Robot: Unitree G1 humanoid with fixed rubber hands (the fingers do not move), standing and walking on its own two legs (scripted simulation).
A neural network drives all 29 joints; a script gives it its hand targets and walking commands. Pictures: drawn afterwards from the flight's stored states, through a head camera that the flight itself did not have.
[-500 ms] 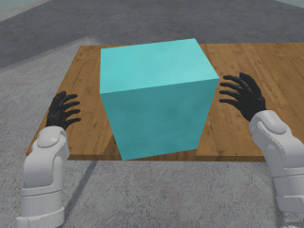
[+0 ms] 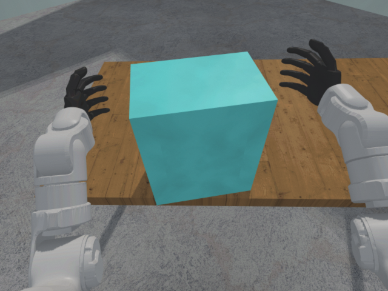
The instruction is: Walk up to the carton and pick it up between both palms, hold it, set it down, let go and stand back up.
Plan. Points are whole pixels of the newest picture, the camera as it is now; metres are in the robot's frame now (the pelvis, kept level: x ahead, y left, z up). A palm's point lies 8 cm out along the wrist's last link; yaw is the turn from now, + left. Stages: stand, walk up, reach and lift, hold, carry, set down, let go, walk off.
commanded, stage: reach and lift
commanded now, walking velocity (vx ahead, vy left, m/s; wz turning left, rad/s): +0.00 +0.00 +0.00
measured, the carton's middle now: (198, 135) +0.42 +0.02 +0.08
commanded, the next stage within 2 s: none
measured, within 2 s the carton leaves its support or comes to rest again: neither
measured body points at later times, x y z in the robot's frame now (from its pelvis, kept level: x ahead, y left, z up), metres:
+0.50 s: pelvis +0.00 +0.00 +0.00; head +0.00 +0.00 +0.45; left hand +0.42 +0.22 +0.20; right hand +0.44 -0.20 +0.22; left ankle +0.03 +0.14 -0.74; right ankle +0.02 -0.13 -0.74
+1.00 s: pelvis +0.00 +0.00 +0.00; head +0.01 +0.00 +0.45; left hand +0.42 +0.22 +0.11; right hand +0.43 -0.21 +0.14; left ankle +0.03 +0.14 -0.74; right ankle +0.02 -0.13 -0.74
